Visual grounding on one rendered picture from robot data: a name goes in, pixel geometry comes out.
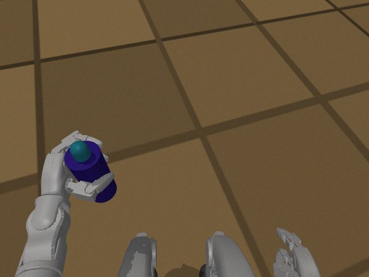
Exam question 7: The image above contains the right robot hand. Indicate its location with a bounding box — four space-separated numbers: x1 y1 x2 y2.
273 227 321 277

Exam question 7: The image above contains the bottle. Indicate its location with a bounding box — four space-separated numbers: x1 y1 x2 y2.
64 141 117 203

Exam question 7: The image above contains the left robot arm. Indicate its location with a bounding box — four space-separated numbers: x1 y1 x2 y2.
15 194 71 277

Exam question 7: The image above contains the left robot hand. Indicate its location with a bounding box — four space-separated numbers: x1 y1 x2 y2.
41 130 115 202

